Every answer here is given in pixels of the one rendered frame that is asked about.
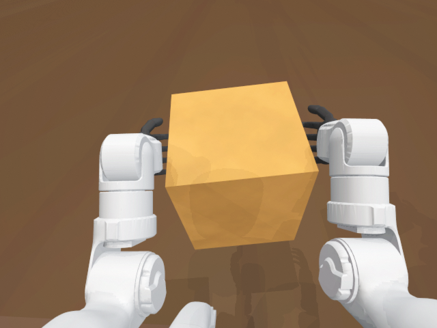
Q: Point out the carton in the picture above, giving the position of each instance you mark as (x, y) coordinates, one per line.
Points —
(240, 169)

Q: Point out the left robot thigh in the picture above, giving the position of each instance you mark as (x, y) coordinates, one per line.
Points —
(195, 315)

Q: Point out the robot right forearm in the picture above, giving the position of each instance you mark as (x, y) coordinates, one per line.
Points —
(357, 151)

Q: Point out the robot left hand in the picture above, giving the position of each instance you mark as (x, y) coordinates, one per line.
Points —
(147, 128)

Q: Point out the robot right hand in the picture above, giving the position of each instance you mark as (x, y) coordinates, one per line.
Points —
(327, 117)

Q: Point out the robot right upper arm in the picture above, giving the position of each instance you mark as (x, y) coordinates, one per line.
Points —
(369, 278)

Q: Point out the robot left forearm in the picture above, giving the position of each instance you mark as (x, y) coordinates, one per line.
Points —
(127, 165)

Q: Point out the robot left upper arm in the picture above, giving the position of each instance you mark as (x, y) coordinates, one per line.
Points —
(123, 288)

